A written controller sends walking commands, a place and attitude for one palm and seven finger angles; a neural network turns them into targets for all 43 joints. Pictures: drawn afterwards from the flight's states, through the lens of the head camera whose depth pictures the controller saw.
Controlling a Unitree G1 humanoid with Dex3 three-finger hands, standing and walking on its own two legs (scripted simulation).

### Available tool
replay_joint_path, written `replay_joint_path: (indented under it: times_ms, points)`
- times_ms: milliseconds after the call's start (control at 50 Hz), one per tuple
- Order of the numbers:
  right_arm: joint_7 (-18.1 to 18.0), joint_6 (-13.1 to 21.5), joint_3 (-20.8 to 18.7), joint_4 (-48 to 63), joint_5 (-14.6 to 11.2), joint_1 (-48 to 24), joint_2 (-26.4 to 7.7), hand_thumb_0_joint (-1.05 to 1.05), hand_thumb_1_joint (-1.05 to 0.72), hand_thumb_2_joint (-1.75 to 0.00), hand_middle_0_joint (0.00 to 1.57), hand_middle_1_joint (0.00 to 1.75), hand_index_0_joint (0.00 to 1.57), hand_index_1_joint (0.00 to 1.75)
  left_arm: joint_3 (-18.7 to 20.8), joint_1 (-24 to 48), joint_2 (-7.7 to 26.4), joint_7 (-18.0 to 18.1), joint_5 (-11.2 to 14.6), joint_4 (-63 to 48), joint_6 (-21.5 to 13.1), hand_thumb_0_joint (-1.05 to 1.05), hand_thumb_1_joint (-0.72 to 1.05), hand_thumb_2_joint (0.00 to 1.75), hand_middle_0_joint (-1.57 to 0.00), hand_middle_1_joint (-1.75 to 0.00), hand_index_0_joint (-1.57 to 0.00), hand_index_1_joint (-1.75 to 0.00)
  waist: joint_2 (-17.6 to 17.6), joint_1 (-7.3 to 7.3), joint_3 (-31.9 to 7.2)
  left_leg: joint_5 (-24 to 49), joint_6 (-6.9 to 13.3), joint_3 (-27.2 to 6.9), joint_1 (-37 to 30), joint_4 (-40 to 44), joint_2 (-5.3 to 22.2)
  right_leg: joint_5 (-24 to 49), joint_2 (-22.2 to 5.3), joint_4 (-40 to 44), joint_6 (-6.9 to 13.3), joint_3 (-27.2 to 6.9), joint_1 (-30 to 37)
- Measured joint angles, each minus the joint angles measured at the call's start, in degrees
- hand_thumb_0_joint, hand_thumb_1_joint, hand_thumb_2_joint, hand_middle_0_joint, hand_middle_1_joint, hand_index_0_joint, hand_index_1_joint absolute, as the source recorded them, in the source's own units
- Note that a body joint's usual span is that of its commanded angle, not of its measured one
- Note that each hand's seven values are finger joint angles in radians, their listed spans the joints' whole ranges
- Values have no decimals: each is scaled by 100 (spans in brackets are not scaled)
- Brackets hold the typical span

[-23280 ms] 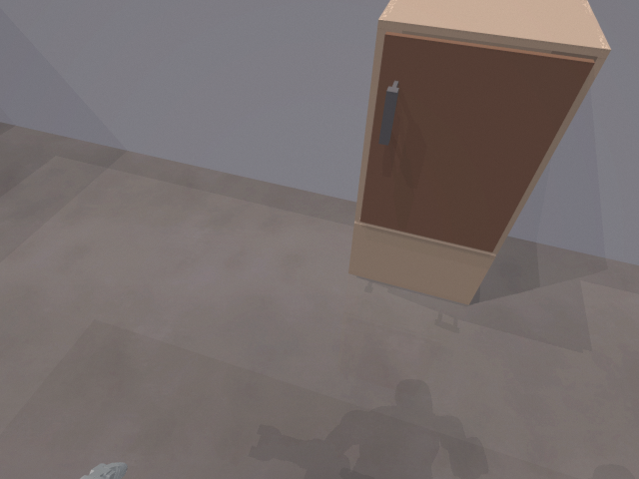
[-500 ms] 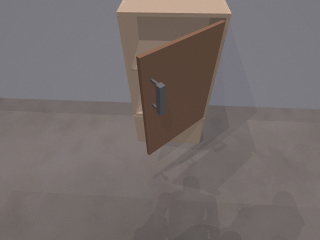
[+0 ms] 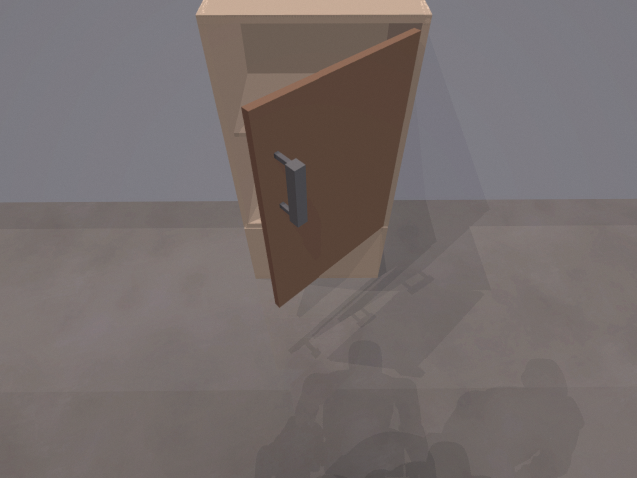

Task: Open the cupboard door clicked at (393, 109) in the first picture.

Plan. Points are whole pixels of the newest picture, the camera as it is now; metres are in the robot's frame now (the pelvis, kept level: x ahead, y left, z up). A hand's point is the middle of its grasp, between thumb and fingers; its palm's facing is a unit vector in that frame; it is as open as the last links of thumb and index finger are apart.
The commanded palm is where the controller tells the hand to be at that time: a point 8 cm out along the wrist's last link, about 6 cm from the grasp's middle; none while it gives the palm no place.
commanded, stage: walk to a spot facing it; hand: left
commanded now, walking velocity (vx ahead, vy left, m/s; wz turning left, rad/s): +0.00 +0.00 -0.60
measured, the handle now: (289, 189) +0.60 +0.09 -0.02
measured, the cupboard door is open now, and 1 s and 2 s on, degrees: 43 43 43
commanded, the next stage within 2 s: none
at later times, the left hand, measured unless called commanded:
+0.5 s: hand out of the picture +0.11 +0.17 -0.16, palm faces -0.20 -0.93 -0.30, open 7.4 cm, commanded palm none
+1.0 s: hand (263, 471) +0.16 +0.10 -0.16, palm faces -0.49 -0.83 -0.28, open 7.4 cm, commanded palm none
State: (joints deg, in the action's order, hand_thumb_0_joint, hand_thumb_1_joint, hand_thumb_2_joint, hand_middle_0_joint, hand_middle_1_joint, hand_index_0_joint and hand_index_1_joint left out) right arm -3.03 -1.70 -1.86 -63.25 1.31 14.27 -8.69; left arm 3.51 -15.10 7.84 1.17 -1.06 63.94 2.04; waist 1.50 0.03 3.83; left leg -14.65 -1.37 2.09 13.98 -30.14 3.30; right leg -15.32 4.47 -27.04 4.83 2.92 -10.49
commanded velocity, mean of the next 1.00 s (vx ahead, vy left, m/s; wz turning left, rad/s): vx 0.00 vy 0.00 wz -0.60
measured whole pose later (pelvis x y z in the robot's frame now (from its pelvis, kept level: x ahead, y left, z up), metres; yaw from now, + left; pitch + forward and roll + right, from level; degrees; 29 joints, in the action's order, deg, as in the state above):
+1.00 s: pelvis -0.01 -0.05 +0.00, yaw -32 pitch +1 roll +1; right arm -1.8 -2.8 -3.5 -51.7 0.7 9.4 -14.5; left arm 4.0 -10.5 13.1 0.0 -1.8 51.4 2.6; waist -0.3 -0.3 6.8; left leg -27.4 -3.4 2.0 24.5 -55.6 2.9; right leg -15.4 2.4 -33.6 2.3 -3.7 -18.8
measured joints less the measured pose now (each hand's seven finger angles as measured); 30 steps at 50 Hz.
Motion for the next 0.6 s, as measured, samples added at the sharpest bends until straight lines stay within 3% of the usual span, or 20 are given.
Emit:
replay_joint_path:
  times_ms: [100, 180, 220, 280, 320, 380, 440, 540, 580, 600]
  points:
    - [-33, 41, -63, 211, 24, 19, -56, 0, -91, -90, 20, 29, 20, 30, 114, 119, 171, -67, -5, -200, 99, 1, 91, 90, -20, -30, -20, -30, -176, -12, 13, -97, 53, 303, 50, -88, 2, -120, -21, -389, -79, -283, -297]
    - [-47, 128, -77, 427, 87, 5, -139, 0, -91, -90, 20, 30, 20, 30, 183, 366, 314, -143, -13, -459, 172, 1, 91, 90, -20, -30, -20, -30, -170, -25, 125, -52, 103, 567, 52, -15, 47, -1129, -167, -2022, -262, -267, -948]
    - [-31, 137, -77, 492, 117, -6, -204, 0, -91, -90, 20, 30, 20, 30, 199, 501, 360, -176, -13, -599, 169, 1, 91, 90, -20, -30, -20, -30, -75, -18, 179, -10, 62, 623, 29, 37, 128, -1305, -283, -2270, -320, -190, -1039]
    - [11, 96, -91, 577, 116, -34, -312, 0, -90, -90, 20, 30, 20, 30, 195, 607, 419, -211, -12, -837, 100, 1, 91, 90, -20, -30, -20, -30, 92, -35, 202, -85, -57, 699, 87, -133, 328, -868, -426, -1517, -358, -73, -773]
    - [57, 29, -119, 665, 62, -64, -335, 0, -90, -90, 20, 30, 20, 30, 196, 589, 537, -200, -41, -989, 1, 1, 91, 90, -20, -30, -20, -30, 9, -50, 141, -543, -136, 738, 355, -688, 356, -355, -492, -830, -285, -249, -592]
    - [82, -112, -193, 743, 3, -322, -470, 0, -90, -90, 20, 30, 20, 30, 178, 663, 500, -116, -54, -1027, -19, 0, 91, 90, -20, -30, -20, -30, 116, -37, 284, -1377, -113, 232, 889, -2216, 185, -425, -338, -977, -235, -335, -656]
    - [84, -123, -210, 891, -30, -565, -494, 0, -91, -90, 20, 30, 20, 30, 170, 585, 488, -53, -70, -1044, 9, 0, 91, 90, -20, -30, -20, -30, 2, -54, 313, -1366, -139, 93, 1096, -2719, -11, -237, -269, -730, -224, -579, -591]
    - [108, -34, -178, 1199, -78, -785, -427, 0, -91, -90, 20, 29, 20, 30, 133, 423, 484, -84, -77, -1019, 74, 1, 91, 90, -20, -30, -20, -30, -203, -84, 187, -1038, -127, 17, 754, -1607, -204, -15, -151, -445, -255, -985, -583]
    - [100, 49, -135, 1293, -87, -791, -406, 0, -91, -90, 20, 29, 20, 30, 128, 376, 483, -100, -50, -1021, 104, 1, 91, 90, -20, -30, -21, -30, -238, -78, 118, -613, -83, -12, 405, -695, -228, -25, -61, -511, -300, -1111, -663]
    - [99, 111, -103, 1372, -67, -728, -453, 0, -91, -90, 20, 30, 20, 30, 118, 325, 458, -118, -23, -1059, 127, 1, 91, 90, -20, -30, -21, -30, -124, -67, 20, -343, 41, -126, 216, -147, -111, -72, 83, -630, -321, -1105, -780]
